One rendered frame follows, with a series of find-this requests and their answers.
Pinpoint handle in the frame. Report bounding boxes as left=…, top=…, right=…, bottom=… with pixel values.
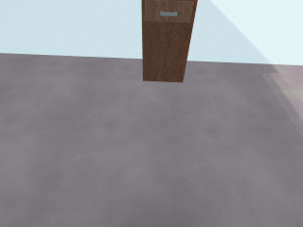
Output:
left=160, top=10, right=177, bottom=16

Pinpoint cabinet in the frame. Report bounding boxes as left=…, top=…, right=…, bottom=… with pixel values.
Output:
left=141, top=0, right=198, bottom=83

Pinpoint drawer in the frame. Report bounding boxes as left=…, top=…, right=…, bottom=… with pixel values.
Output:
left=144, top=0, right=194, bottom=23

